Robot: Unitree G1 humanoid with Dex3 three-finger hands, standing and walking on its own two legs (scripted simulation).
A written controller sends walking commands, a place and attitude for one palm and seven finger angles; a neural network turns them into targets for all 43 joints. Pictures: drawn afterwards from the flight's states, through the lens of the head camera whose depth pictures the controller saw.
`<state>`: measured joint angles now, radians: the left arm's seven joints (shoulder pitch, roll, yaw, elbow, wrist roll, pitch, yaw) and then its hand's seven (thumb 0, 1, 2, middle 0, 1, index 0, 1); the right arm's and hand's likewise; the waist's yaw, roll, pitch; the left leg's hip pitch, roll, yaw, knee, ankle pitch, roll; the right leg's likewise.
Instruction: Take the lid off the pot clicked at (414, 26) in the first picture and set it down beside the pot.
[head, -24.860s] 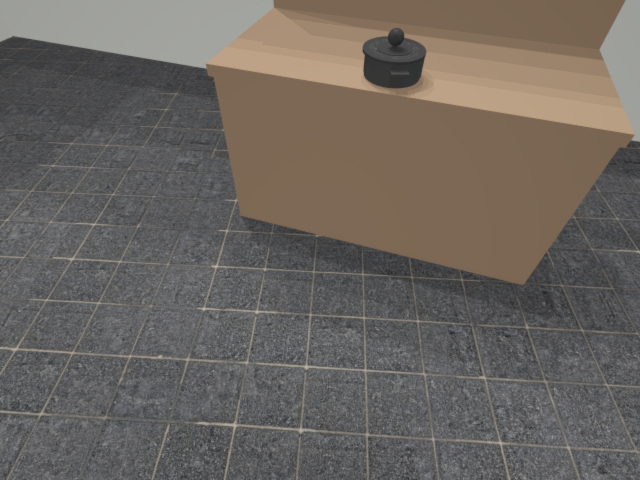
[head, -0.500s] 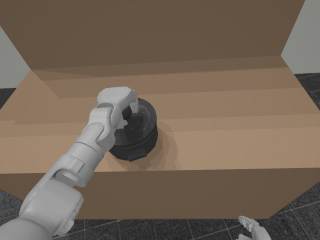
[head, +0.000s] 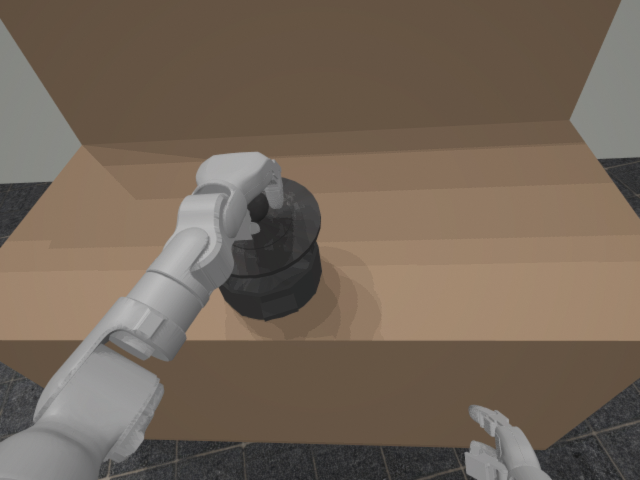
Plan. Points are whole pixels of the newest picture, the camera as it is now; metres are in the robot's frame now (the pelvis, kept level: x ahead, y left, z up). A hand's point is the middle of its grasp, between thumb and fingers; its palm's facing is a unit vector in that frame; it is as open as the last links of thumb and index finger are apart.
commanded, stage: lift the lid straight up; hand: left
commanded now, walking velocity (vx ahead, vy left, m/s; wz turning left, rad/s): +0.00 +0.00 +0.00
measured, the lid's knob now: (252, 206) +0.45 +0.11 +0.11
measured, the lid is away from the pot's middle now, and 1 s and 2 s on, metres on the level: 0.01 0.01 0.11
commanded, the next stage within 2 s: move the lid sideways beside the pot in 1.10 s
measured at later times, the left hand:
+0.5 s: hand (234, 185) +0.43 +0.12 +0.17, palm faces -0.18 -0.03 -0.98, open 7.2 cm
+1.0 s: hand (222, 161) +0.43 +0.13 +0.20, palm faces -0.14 -0.04 -0.99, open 7.2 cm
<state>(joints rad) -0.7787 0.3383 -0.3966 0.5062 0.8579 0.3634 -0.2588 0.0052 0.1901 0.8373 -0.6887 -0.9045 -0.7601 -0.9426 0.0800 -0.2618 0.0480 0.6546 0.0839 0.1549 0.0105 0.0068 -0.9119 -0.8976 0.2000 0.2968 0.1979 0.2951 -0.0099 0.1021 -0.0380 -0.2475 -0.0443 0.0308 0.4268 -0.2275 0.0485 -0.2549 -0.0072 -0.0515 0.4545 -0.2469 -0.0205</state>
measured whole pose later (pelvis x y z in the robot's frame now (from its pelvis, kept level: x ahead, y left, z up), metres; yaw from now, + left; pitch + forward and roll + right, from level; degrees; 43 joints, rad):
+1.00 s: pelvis -0.01 +0.01 +0.00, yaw +1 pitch +2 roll +0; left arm -0.98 0.38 -0.37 0.53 0.86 0.39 -0.39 0.02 0.19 0.84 -0.69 -0.90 -0.77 -0.95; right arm 0.09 -0.27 0.05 0.66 0.08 0.11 0.01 0.01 -0.91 -0.90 0.20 0.30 0.20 0.30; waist -0.01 0.10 -0.03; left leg -0.24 -0.07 0.03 0.41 -0.21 0.07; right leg -0.25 -0.03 -0.05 0.44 -0.23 0.00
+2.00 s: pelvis +0.00 +0.03 +0.00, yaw +1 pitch +3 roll -1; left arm -0.94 0.57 -0.24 0.53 0.88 0.23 -0.50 0.02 0.19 0.84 -0.68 -0.90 -0.77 -0.95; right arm 0.16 -0.29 0.04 0.64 0.08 0.08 -0.02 0.01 -0.91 -0.90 0.20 0.30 0.20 0.30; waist -0.02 0.08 0.00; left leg -0.25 -0.07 0.02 0.39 -0.20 0.08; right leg -0.23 -0.03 -0.06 0.38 -0.20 0.01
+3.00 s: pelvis -0.01 +0.04 +0.00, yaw +2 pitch +5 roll -2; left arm -0.96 0.78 -0.09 0.71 0.89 0.04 -0.54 0.03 0.20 0.84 -0.68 -0.90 -0.77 -0.95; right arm 0.19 -0.30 0.03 0.64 0.09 0.16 -0.03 0.00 -0.91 -0.90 0.20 0.30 0.20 0.30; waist -0.04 0.06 0.00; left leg -0.30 -0.08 0.00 0.41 -0.20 0.10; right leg -0.25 -0.03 -0.08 0.34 -0.17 0.02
